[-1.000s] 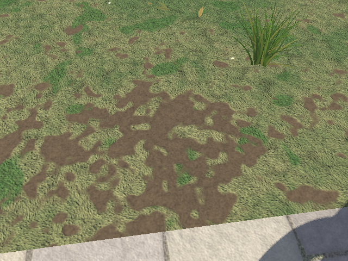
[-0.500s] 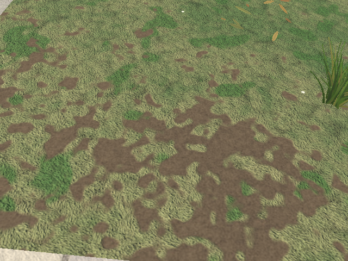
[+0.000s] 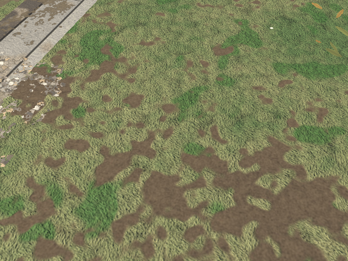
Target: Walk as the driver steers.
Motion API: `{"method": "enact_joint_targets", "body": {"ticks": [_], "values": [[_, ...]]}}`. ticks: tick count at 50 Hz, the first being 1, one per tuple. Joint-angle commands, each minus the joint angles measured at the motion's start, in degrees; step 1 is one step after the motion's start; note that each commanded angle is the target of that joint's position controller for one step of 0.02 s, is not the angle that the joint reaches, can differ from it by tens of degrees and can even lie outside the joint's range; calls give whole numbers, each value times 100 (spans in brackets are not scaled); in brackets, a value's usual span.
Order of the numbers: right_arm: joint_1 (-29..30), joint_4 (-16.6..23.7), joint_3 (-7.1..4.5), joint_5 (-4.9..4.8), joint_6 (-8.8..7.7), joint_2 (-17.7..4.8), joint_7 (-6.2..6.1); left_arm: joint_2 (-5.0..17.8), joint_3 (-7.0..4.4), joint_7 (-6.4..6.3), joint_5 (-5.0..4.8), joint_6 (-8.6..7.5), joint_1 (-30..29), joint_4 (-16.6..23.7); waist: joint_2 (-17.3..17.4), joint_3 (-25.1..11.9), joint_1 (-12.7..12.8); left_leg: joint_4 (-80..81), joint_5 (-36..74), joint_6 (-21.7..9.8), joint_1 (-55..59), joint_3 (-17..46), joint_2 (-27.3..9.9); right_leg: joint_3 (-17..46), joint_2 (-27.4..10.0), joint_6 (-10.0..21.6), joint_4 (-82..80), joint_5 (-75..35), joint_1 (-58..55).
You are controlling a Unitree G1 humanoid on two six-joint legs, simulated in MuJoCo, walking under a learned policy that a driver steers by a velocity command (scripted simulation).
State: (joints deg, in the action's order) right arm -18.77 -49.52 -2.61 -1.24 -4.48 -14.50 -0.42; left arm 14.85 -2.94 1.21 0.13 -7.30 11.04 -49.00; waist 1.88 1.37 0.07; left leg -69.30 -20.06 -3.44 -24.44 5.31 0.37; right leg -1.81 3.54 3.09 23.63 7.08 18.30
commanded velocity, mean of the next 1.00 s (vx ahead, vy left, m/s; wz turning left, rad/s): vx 0.21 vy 0.00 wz -0.20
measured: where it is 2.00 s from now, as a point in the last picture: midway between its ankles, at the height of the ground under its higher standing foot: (219, 198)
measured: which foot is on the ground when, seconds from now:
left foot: up 0.00-0.30, down 0.32-0.80, up 0.82-1.00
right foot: down 0.00-0.34, up 0.36-0.78, down 0.80-1.00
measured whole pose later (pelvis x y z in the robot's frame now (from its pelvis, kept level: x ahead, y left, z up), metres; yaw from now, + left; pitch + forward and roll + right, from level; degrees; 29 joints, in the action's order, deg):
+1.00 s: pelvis +0.25 +0.00 +0.02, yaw -18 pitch +3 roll +3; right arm -5.6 -48.4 -5.8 0.1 -2.5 -17.7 -1.1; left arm 14.5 -3.7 -1.4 -0.5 -1.9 19.6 -45.4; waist 1.5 -1.2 1.3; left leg -52.2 -10.2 0.2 -33.9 1.7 -0.9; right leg 3.6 0.9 3.8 20.8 12.0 11.7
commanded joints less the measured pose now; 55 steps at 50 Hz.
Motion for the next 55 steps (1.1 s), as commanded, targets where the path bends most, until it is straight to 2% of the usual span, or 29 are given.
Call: {"method": "enact_joint_targets", "body": {"ticks": [1,6,9,11,14,16,17,18,19,20,21,22,24,26,28,31,34,37,39,40,41,42,43,44,45,46,48,51,55], "values": [[-165,387,-81,39,-52,-273,-5,394,-47,32,22,-59,86,164,-526,-220,-120,211,373,9,-985,66,-700,1805,-1566,1085,-1550,17,-745],[748,759,17,131,-74,-188,-6,796,-132,-38,-58,-17,523,-47,-432,8,70,1912,1530,205,-1342,-202,-830,1081,-1496,1115,-1799,-698,-727],[1320,888,64,123,-123,-115,49,837,-93,-75,-77,80,765,-164,-497,75,254,3066,2309,279,-736,-530,-475,487,-1216,847,-1455,-1981,-633],[1541,984,51,92,-133,-170,94,880,-74,-83,-101,151,1036,-295,-616,-54,343,3416,2542,270,-488,-542,-310,494,-1307,748,-1174,-2249,-917],[1487,1056,-32,131,-144,-406,145,900,-57,-123,-130,247,907,-342,-719,-259,128,3985,2306,48,-92,-419,-178,642,-1449,484,-502,-2339,-1392],[634,770,-177,229,-169,-741,106,819,-19,-147,-94,269,823,-300,-503,-717,-267,4486,3237,-186,1219,-481,-139,472,-1035,179,622,-2406,-1247],[13,695,-270,341,-164,-1212,59,529,99,-149,68,222,1054,-177,251,-1484,-324,3978,5708,-592,2785,449,-1186,210,-623,-97,2028,-756,-299],[-121,675,-215,353,-65,-1156,68,-64,299,-101,53,211,2062,-425,1466,-2292,-72,3927,6732,-1603,4130,1866,-2463,208,-137,-427,3710,2902,1041],[-267,654,-141,226,14,-763,122,409,191,-87,-78,263,2138,-587,1016,-2502,-236,4184,5681,-1610,3817,2122,-2389,794,-291,-446,4304,3332,1198],[108,687,-115,145,38,-665,134,669,97,-107,-185,342,1588,-451,622,-1809,-227,4421,4733,-1374,3173,1699,-2147,755,-434,-473,4519,3105,1539],[589,746,-60,140,33,-542,119,639,70,-172,-175,443,1164,-358,243,-1342,-114,4663,4020,-1158,2468,1321,-1933,707,-636,-524,4370,2741,1551],[975,774,-22,189,19,-449,111,591,38,-241,-129,560,980,-311,202,-1021,38,4934,3448,-1042,1728,1000,-1806,726,-799,-571,4070,2419,1310],[1386,746,-77,320,11,-573,78,422,25,-337,-76,756,1081,-291,534,-762,291,5333,2951,-974,668,385,-1514,475,-763,-659,3650,1908,542],[1367,695,-139,325,30,-701,1,409,-24,-392,-55,838,1094,-223,560,-767,287,5437,2785,-1104,544,125,-1552,317,-677,-666,3554,1798,486],[1282,632,-179,255,78,-757,-100,410,-66,-399,-59,901,865,-63,482,-763,188,5562,2112,-1169,669,75,-1695,321,-760,-608,3404,1603,679],[1283,562,-226,207,183,-836,-234,423,-110,-368,-59,959,463,201,478,-666,81,5724,1303,-1150,791,-20,-1814,250,-835,-534,3048,1436,797],[1314,510,-272,167,281,-915,-279,423,-145,-304,-68,969,312,355,459,-660,35,5656,1246,-1080,945,-233,-1869,61,-771,-445,2550,1444,583],[1388,463,-314,73,377,-1017,-275,436,-190,-200,-78,964,353,454,470,-681,129,5349,1340,-890,1143,-426,-1895,-145,-650,-240,1664,1249,158],[1336,390,-307,-15,458,-920,-269,538,-269,-137,-40,963,737,353,313,-702,313,4703,1130,-455,936,-800,-1623,-288,-399,52,556,563,-577],[1124,321,-267,12,491,-688,-236,855,-368,-166,-8,966,861,385,-429,-499,274,3633,547,47,334,-1277,-1174,607,-878,362,-242,-73,-962],[1145,541,-175,255,479,-330,-164,1442,-470,-273,-42,991,906,546,-2050,-345,23,1914,-1553,637,-1408,-1659,-284,2649,-2229,1112,-405,-1308,-1614],[1874,809,-246,243,395,-553,-160,1528,-474,-218,115,843,1138,603,-1668,-477,448,1113,-1675,554,-1913,-590,6,3452,-2524,1758,-933,307,-1238],[2016,844,-321,90,346,-773,-128,1361,-447,-186,127,676,928,649,-1186,-300,329,894,-977,395,-2199,-219,-171,3256,-2239,1513,-1209,1795,-1271],[1879,738,-391,30,306,-918,-117,1202,-413,-201,1,571,611,706,-1011,-128,153,988,-288,293,-2364,-131,-298,3030,-2062,1168,-1346,2606,-1265],[1780,592,-430,77,279,-963,-136,1017,-345,-226,-94,522,448,760,-934,-86,97,1119,126,293,-2370,-108,-370,2857,-1942,959,-1421,2679,-1300],[1758,568,-439,140,226,-936,-134,945,-310,-258,-122,497,430,759,-930,-61,52,1254,519,319,-2273,-109,-360,2682,-1809,870,-1467,2489,-1276],[1826,546,-421,140,79,-772,-73,852,-276,-298,-74,439,715,715,-809,-176,82,1619,1142,344,-2152,-133,-281,2413,-1645,817,-1489,1826,-1517],[2008,553,-387,134,-59,-629,-18,932,-307,-332,-81,367,1000,669,-830,-215,187,2440,1672,453,-1941,-128,-193,2141,-1503,810,-1438,1097,-1693],[2284,641,-322,68,-126,-554,50,1068,-363,-326,-125,381,1113,663,-1042,-16,317,3379,1783,615,-1362,-160,-71,2091,-1385,859,-1399,1020,-1308]]}}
